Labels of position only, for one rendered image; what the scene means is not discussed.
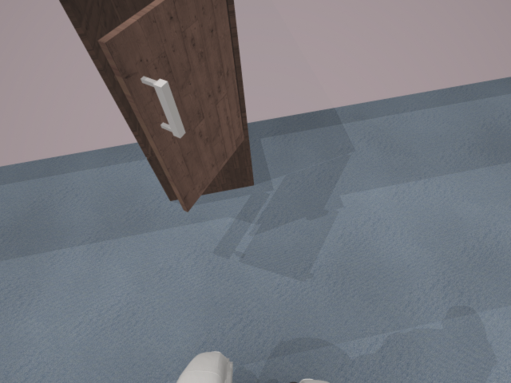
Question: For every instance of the left robot thigh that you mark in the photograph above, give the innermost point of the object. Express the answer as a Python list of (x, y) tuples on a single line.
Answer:
[(209, 367)]

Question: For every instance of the handle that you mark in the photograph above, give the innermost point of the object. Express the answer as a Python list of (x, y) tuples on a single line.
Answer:
[(168, 104)]

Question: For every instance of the cupboard door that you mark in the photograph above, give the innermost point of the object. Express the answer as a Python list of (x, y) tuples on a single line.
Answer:
[(188, 44)]

